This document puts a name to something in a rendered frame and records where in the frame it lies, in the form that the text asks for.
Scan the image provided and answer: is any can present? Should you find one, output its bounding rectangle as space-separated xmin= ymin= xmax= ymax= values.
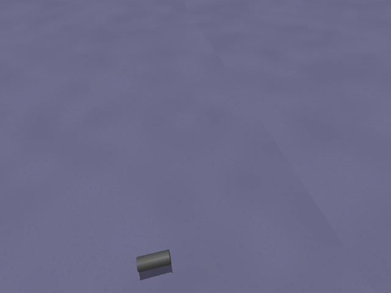
xmin=136 ymin=250 xmax=171 ymax=272

